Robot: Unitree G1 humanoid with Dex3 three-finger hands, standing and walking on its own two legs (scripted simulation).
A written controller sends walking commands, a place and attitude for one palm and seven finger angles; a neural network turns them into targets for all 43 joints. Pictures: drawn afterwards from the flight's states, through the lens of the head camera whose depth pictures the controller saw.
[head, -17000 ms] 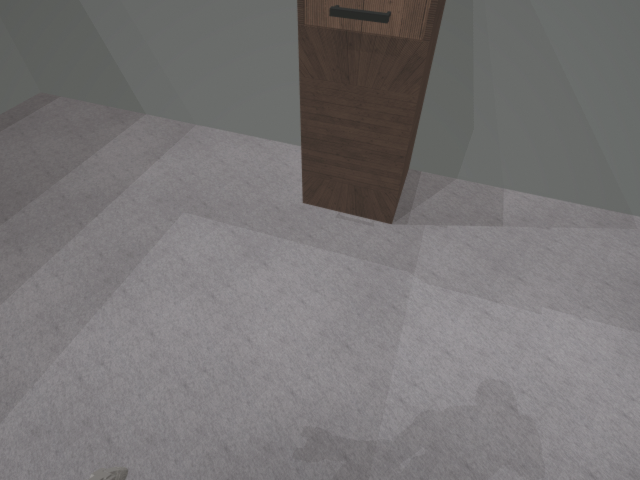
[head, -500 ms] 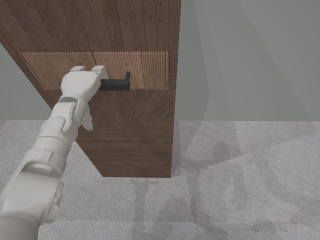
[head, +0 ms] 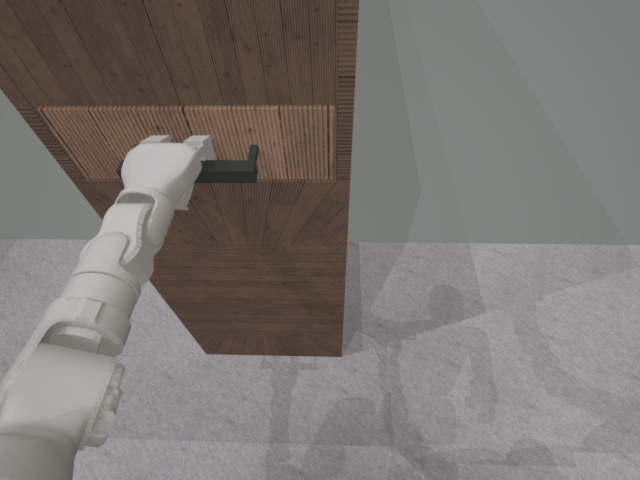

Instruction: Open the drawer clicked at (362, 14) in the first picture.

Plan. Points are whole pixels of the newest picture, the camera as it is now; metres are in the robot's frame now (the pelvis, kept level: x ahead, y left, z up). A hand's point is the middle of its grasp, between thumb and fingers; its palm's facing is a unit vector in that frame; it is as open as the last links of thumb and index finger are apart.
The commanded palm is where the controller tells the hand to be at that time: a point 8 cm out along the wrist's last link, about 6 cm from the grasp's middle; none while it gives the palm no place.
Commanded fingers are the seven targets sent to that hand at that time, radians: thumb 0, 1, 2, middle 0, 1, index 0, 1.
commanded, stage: close the thumb around the handle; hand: left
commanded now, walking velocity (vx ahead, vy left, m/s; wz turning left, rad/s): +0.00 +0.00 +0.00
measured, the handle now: (191, 161) +0.51 +0.18 +0.11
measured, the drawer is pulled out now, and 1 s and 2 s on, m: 0.00 0.08 0.21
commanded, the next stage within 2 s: pull the drawer open in 0.08 s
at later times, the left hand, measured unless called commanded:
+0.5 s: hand (178, 205) +0.45 +0.20 +0.08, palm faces -0.02 -0.05 -1.00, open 5.4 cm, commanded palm +0.41 +0.20 +0.15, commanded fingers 0.00 0.90 0.90 -0.40 -1.35 -0.40 -1.35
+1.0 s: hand (165, 249) +0.38 +0.20 +0.08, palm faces -0.01 -0.08 -1.00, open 5.4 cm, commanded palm +0.36 +0.20 +0.15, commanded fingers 0.00 0.90 0.90 -0.40 -1.35 -0.40 -1.35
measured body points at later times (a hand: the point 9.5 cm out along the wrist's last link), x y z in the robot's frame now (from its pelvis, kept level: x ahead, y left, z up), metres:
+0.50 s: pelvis +0.01 +0.00 +0.00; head +0.06 -0.02 +0.45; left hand +0.44 +0.20 +0.14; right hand +0.08 -0.26 -0.13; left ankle -0.03 +0.12 -0.72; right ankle -0.01 -0.12 -0.72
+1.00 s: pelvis +0.02 +0.00 +0.01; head +0.05 -0.03 +0.45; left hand +0.37 +0.20 +0.14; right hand +0.20 -0.23 -0.11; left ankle -0.03 +0.13 -0.72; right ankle -0.01 -0.12 -0.72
